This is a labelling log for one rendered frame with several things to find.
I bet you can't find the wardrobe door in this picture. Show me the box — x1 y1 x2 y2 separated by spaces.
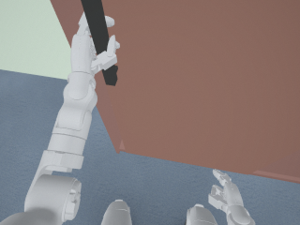
80 0 300 175
258 150 300 178

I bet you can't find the robot left upper arm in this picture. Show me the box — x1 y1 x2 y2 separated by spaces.
0 173 82 225

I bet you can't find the handle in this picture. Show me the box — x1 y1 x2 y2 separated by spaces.
81 0 118 86

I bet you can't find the right robot forearm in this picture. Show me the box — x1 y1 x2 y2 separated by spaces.
226 204 256 225

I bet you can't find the robot thigh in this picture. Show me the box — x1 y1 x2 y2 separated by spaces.
101 201 132 225
186 206 218 225

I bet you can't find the robot right thigh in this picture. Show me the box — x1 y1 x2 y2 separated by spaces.
186 206 218 225

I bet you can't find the robot left thigh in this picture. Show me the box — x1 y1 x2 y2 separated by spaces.
101 201 132 225

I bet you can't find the left robot forearm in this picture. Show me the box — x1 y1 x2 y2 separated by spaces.
24 71 98 211

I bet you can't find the robot left hand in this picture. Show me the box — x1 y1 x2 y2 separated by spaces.
70 12 120 77

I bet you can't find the robot right hand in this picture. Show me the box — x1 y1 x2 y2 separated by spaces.
208 169 244 214

